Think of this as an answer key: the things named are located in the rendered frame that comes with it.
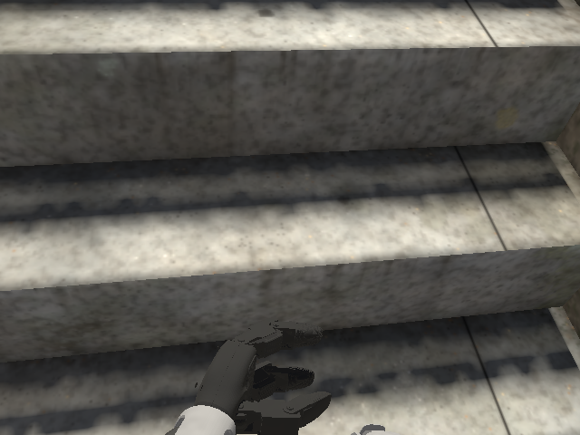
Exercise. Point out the robot left hand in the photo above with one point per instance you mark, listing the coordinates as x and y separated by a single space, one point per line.
233 382

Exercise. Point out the robot left forearm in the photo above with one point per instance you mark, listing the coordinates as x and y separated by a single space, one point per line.
203 420

